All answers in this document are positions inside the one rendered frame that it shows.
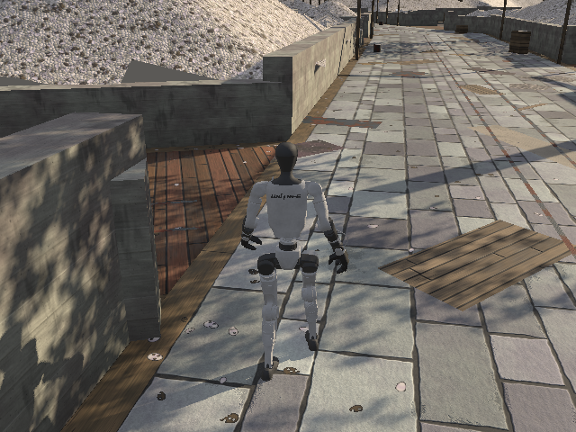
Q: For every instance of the left robot hand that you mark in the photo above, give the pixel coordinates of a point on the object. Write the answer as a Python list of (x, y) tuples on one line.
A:
[(254, 239)]

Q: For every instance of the robot right upper arm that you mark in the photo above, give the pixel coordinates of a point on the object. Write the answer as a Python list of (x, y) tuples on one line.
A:
[(314, 189)]

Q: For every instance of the right robot shin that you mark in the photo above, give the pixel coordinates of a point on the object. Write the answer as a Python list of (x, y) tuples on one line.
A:
[(311, 312)]

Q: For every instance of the robot left forearm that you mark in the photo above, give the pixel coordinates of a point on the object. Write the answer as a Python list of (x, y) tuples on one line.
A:
[(246, 232)]

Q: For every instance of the left robot thigh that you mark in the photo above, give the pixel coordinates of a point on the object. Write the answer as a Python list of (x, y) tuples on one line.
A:
[(268, 278)]

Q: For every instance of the right robot hand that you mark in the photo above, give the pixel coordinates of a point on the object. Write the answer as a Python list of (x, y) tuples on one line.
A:
[(343, 259)]

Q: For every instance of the robot right forearm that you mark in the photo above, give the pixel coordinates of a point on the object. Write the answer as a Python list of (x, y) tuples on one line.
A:
[(334, 240)]

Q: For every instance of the robot left upper arm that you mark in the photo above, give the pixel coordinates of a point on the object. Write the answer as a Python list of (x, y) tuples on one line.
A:
[(254, 202)]

